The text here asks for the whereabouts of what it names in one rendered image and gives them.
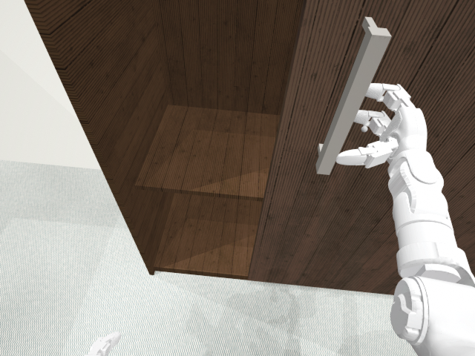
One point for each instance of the robot left hand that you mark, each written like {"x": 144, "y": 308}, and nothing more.
{"x": 102, "y": 346}

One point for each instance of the right robot forearm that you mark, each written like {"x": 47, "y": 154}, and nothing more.
{"x": 427, "y": 245}

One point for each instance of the handle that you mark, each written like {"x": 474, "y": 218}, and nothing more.
{"x": 370, "y": 53}

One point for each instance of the robot right hand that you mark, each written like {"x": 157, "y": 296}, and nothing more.
{"x": 407, "y": 128}

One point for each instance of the right robot upper arm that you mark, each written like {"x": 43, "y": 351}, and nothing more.
{"x": 437, "y": 318}

